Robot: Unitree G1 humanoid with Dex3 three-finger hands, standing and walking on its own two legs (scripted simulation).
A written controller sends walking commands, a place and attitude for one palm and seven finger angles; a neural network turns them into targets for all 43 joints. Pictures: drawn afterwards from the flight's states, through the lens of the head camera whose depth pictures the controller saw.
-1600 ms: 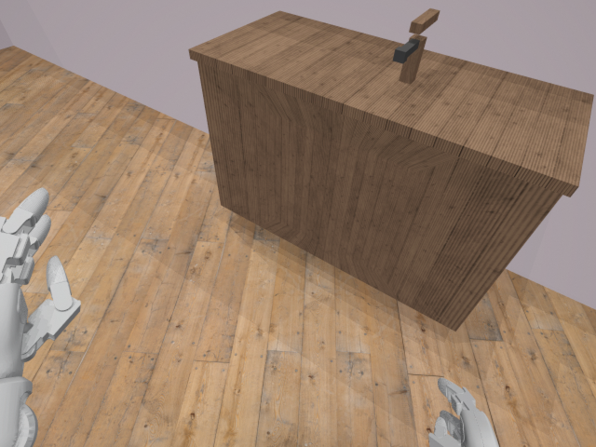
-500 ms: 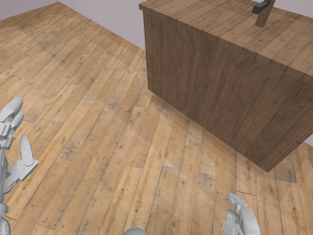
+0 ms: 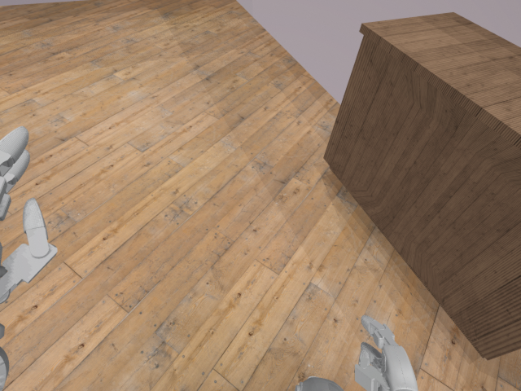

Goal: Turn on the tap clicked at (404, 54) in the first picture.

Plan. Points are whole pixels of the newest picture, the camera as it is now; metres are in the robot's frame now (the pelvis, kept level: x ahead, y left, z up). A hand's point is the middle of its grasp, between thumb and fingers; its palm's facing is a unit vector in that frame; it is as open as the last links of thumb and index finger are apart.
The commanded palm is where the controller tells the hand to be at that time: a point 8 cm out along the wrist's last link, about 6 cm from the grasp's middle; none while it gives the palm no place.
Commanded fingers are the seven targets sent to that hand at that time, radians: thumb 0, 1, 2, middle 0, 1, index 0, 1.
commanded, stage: walk around to get in front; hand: left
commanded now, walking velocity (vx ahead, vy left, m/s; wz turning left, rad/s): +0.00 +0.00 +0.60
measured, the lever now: out of the picture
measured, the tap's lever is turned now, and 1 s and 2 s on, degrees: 0 0 0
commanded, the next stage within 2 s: none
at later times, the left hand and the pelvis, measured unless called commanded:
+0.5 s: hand out of the picture +0.09 +0.25 +0.17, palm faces +0.61 -0.65 -0.45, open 7.4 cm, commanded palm +0.02 +0.28 +0.18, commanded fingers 0.00 0.90 0.90 -0.20 -0.30 -0.20 -0.30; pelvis -0.05 -0.04 +0.00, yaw +17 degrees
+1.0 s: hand out of the picture -0.04 +0.29 +0.17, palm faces +0.80 -0.42 -0.42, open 7.4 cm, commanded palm -0.09 +0.29 +0.18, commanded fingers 0.00 0.90 0.90 -0.20 -0.30 -0.20 -0.30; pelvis -0.08 -0.03 +0.00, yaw +32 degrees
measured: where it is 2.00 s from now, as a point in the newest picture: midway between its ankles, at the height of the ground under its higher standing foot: outside the picture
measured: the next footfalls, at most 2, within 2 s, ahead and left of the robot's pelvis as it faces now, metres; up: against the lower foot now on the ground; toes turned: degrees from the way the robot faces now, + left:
right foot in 0.20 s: +0.01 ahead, -0.13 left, +0.00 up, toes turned +3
left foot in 0.60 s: -0.07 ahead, +0.10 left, +0.00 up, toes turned +26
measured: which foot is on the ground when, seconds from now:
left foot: down 0.00-0.22, up 0.24-0.58, down 0.60-1.00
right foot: up 0.00-0.18, down 0.20-0.62, up 0.64-1.00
